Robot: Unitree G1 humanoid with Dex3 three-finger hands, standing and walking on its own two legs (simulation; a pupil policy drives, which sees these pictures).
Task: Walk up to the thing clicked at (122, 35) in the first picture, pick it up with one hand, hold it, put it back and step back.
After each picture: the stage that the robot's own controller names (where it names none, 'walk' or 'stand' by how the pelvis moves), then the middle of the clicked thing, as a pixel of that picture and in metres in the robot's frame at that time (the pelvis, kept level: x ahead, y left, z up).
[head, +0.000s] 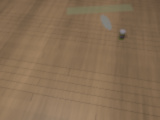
stand; (121, 34) +1.45 -0.44 -0.72
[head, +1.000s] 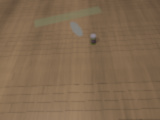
walk; (93, 39) +1.38 -0.01 -0.69
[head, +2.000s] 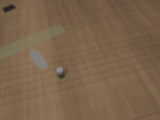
walk; (60, 73) +0.88 +0.29 -0.71
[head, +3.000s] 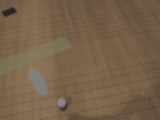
walk; (62, 104) +0.52 +0.23 -0.70
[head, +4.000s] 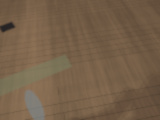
stand; out of the picture +0.33 +0.20 -0.69
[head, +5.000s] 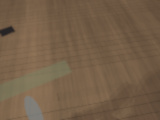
stand; out of the picture +0.30 +0.19 -0.72
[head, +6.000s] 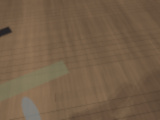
stand; out of the picture +0.30 +0.20 -0.73
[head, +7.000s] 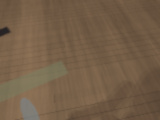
stand; out of the picture +0.28 +0.21 -0.73
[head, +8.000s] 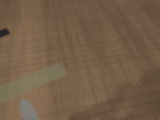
stand; out of the picture +0.28 +0.21 -0.73
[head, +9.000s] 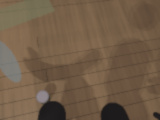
go down; (43, 97) +0.33 +0.20 -0.50
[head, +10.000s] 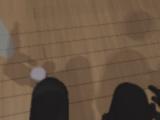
go down; (39, 76) +0.37 +0.23 -0.32
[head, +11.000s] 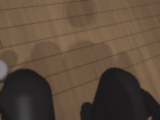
close in; out of the picture +0.35 +0.26 -0.24
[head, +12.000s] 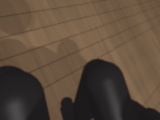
close; out of the picture +0.34 +0.27 -0.21
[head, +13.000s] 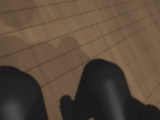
close; out of the picture +0.34 +0.27 -0.21
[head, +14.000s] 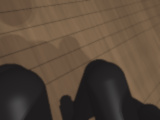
lift; out of the picture +0.33 +0.26 -0.22
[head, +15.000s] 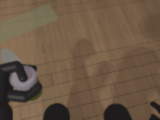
lift; (28, 84) +0.32 +0.19 +0.00
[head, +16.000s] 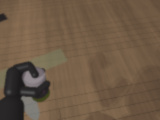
hold; (37, 85) +0.33 +0.17 +0.02
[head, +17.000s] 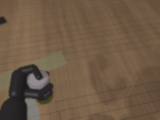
hold; (41, 87) +0.33 +0.17 +0.00
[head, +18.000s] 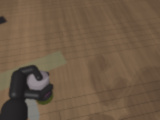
hold; (41, 88) +0.33 +0.17 +0.00
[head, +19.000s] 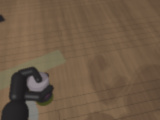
crouch; (41, 89) +0.32 +0.16 +0.00
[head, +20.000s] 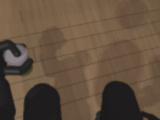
lower; (20, 61) +0.40 +0.22 -0.10
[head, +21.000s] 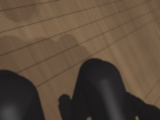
lower; out of the picture +0.37 +0.30 -0.22
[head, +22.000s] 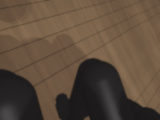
lower; out of the picture +0.37 +0.29 -0.22
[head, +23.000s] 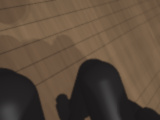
lower; out of the picture +0.37 +0.29 -0.22
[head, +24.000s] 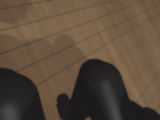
lower; out of the picture +0.36 +0.30 -0.22
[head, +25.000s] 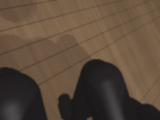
open; out of the picture +0.35 +0.27 -0.22
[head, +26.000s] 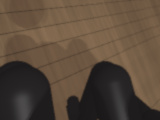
stand; out of the picture +0.35 +0.26 -0.22
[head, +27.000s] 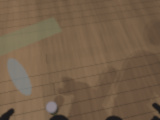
stand; (52, 108) +0.35 +0.19 -0.56
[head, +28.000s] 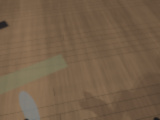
stand; out of the picture +0.33 +0.18 -0.66
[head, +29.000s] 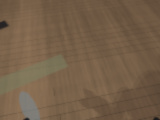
stand; out of the picture +0.32 +0.19 -0.67
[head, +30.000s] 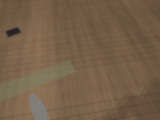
stand; out of the picture +0.34 +0.17 -0.72
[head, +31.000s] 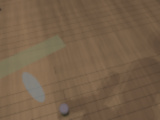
walk; (64, 110) +0.42 +0.17 -0.69
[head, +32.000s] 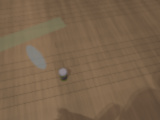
walk; (63, 74) +0.73 +0.17 -0.69
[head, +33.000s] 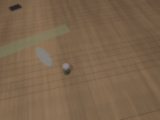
stand; (66, 69) +0.95 +0.24 -0.71
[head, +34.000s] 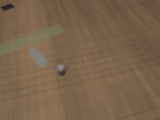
stand; (61, 70) +0.94 +0.23 -0.73
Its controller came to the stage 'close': yes
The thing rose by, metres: 0.71
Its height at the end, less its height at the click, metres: +0.00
